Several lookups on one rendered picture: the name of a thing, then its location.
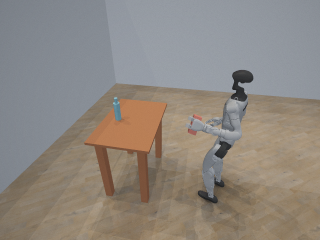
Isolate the sponge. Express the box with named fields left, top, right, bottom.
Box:
left=188, top=114, right=202, bottom=135

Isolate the left robot hand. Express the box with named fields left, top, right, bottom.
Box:
left=185, top=116, right=205, bottom=132

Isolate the table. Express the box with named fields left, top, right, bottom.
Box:
left=84, top=99, right=167, bottom=203

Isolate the left robot foot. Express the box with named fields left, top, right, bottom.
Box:
left=198, top=190, right=218, bottom=204

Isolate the robot torso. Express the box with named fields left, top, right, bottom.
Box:
left=219, top=95, right=248, bottom=150

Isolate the robot left upper arm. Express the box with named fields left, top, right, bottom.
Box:
left=226, top=101, right=242, bottom=141

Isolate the right robot hand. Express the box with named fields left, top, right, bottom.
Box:
left=205, top=117, right=221, bottom=127

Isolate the robot left forearm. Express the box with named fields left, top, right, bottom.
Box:
left=202, top=124, right=240, bottom=140

